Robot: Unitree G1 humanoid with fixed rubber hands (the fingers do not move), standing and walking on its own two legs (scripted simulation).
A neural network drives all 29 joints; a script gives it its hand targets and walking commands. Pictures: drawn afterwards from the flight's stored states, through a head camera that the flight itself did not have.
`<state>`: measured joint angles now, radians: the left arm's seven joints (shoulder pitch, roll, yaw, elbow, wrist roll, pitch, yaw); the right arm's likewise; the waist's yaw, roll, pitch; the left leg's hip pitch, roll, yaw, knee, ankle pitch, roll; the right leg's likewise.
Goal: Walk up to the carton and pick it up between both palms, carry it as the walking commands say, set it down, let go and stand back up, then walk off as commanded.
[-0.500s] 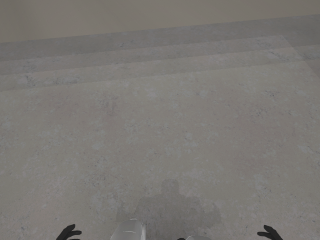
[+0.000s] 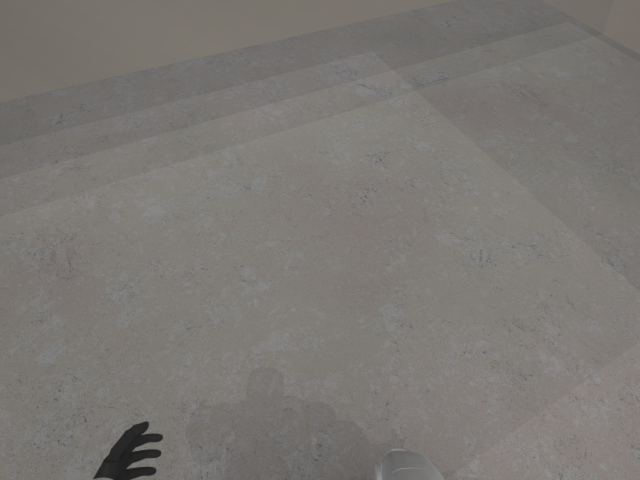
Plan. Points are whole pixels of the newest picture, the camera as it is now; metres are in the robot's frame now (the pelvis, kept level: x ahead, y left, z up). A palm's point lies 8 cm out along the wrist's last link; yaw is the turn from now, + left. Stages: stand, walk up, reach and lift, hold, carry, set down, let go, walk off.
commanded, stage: walk off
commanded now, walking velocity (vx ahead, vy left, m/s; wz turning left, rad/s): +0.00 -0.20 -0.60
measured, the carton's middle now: out of the picture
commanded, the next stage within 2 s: stand in 1.40 s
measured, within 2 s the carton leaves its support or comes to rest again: neither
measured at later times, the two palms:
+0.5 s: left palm out of the picture +0.11 +0.11 -0.15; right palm out of the picture +0.00 -0.41 -0.11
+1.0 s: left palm (400, 453) +0.15 -0.10 -0.11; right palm out of the picture -0.23 -0.53 -0.14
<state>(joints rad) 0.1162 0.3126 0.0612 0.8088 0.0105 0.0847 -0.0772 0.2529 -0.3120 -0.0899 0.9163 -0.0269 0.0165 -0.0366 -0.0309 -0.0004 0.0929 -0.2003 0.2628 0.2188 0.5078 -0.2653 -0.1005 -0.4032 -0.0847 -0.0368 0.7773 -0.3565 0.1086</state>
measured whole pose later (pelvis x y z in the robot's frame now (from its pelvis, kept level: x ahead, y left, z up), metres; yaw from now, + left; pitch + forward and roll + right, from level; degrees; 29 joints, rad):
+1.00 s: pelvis -0.10 -0.25 -0.01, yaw -35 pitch +0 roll +0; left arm 0.12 0.27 0.05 0.84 0.02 0.04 -0.05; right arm 0.21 -0.35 -0.10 0.90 -0.01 0.08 -0.04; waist -0.02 0.06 0.09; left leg -0.46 0.20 0.09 1.10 -0.53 -0.07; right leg -0.32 -0.01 -0.05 0.56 -0.25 -0.02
